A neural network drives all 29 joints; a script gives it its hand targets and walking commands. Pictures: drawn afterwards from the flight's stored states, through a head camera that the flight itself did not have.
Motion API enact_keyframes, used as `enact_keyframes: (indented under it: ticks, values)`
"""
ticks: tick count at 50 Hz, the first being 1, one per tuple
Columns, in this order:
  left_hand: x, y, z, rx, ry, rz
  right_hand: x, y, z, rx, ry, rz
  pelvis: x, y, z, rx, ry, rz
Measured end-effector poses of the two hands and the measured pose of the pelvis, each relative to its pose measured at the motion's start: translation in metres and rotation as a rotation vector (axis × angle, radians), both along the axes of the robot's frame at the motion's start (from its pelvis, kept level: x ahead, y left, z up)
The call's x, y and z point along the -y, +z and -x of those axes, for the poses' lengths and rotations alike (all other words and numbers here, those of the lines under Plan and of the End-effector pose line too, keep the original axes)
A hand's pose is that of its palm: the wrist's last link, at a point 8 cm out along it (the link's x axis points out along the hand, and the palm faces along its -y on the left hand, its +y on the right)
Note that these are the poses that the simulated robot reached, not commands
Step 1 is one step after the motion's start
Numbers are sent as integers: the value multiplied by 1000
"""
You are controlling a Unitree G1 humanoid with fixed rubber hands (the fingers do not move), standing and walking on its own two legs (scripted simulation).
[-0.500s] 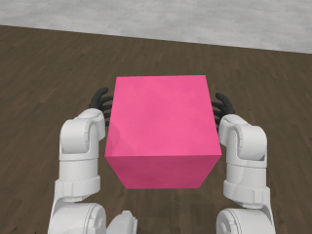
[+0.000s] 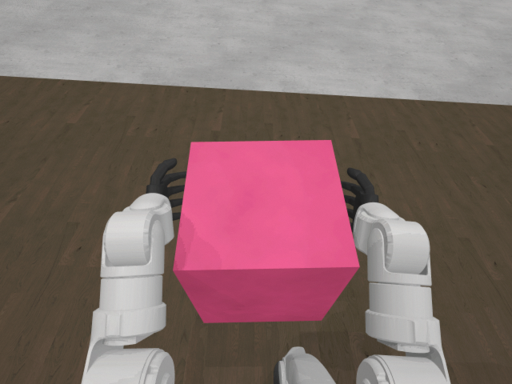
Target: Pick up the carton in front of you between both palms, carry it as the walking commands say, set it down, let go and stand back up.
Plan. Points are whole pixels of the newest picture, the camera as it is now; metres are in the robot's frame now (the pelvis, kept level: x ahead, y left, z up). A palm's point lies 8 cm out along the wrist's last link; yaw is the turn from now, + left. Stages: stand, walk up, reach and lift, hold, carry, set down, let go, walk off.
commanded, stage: carry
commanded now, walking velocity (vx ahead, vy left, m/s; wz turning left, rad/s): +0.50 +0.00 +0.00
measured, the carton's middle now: (262, 239) +0.34 -0.02 +0.01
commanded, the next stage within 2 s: none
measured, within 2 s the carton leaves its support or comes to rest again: neither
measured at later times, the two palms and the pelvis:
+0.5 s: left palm (170, 90) +0.67 +0.15 +0.05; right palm (308, 92) +0.69 -0.15 +0.04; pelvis +0.32 -0.02 -0.06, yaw +1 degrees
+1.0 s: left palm (193, 41) +0.99 +0.14 -0.02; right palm (296, 46) +0.98 -0.16 -0.01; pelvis +0.64 +0.00 -0.10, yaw +0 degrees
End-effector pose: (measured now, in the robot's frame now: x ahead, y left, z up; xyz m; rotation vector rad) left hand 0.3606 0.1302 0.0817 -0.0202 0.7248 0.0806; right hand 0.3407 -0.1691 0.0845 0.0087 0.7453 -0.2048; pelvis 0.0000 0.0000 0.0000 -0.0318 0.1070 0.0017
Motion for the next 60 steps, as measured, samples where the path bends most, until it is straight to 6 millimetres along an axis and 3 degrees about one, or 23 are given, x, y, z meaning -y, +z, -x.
enact_keyframes:
  ticks: [5, 9, 15, 24, 28, 32, 35, 40, 44, 50, 55, 58, 60]
  values:
    - [8, 6, -77, 107, 16, -6, 8, 5, -83, 106, 26, 6, 11, -28, -80, 18, 15, -33]
    - [5, -1, -134, 152, 45, -58, 5, -10, -155, 151, 84, -7, 18, -65, -141, 38, 19, -36]
    - [-14, -32, -182, -7, 114, -49, -14, -36, -224, -6, 157, 2, 31, -61, -203, 33, 20, -48]
    - [-23, -30, -293, 5, 135, -42, -23, -44, -333, 6, 144, -31, 27, -54, -309, 5, 15, -64]
    - [-28, -27, -355, 60, 121, -44, -28, -43, -389, 61, 129, -33, 17, -66, -367, 7, 6, -46]
    - [-34, -42, -422, 105, 90, -35, -34, -52, -449, 106, 108, -10, 6, -99, -435, 38, -15, -6]
    - [-30, -66, -467, 77, 46, -26, -30, -71, -483, 75, 86, 27, 1, -117, -471, 39, -7, -34]
    - [-15, -95, -516, -56, -16, -47, -15, -103, -515, -60, 36, 12, -10, -110, -520, 34, -3, -15]
    - [-10, -101, -561, -60, -23, -32, -11, -105, -557, -63, 16, 13, -11, -104, -562, 20, -9, -5]
    - [-6, -97, -632, 1, 2, -10, -6, -97, -635, 0, 19, 14, -3, -105, -635, 8, 1, -6]
    - [4, -91, -706, 93, 13, -17, 4, -92, -713, 91, 37, 17, 9, -129, -710, 18, 15, -34]
    - [8, -96, -750, 136, 30, -46, 9, -103, -765, 135, 67, 7, 17, -159, -760, 39, 22, -56]
    - [7, -106, -773, 114, 37, -73, 8, -117, -793, 112, 87, -4, 19, -170, -781, 40, 14, -29]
